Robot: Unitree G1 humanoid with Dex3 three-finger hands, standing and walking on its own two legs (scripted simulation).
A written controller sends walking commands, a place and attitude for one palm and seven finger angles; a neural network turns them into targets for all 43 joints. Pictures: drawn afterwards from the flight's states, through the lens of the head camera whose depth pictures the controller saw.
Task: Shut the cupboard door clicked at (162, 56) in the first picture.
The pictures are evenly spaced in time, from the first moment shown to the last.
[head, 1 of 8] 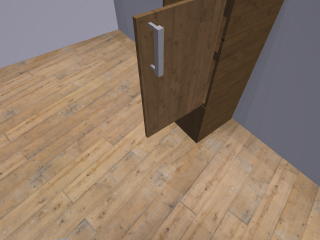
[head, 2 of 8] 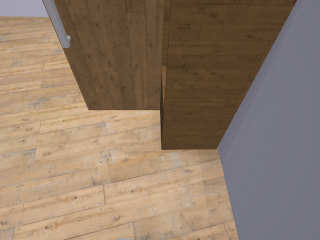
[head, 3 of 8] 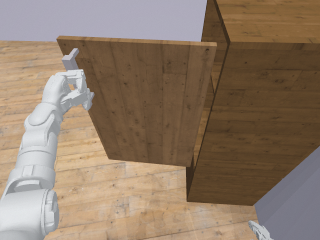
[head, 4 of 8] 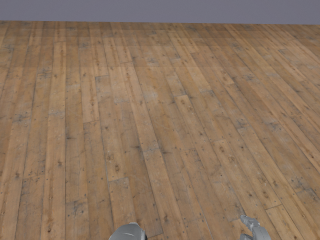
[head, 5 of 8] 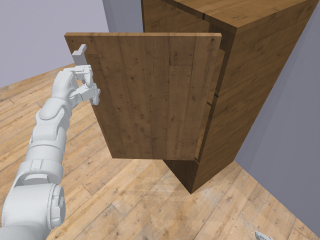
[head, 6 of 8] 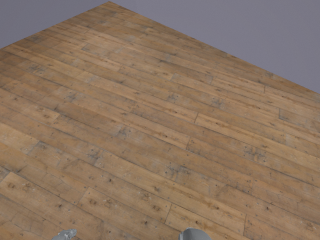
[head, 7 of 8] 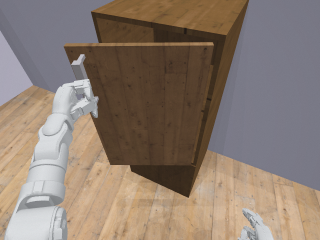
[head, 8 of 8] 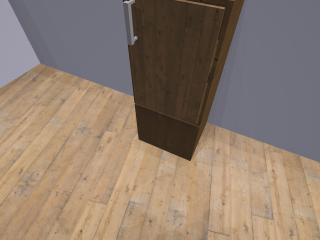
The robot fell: no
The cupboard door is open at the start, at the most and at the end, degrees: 90 90 0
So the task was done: yes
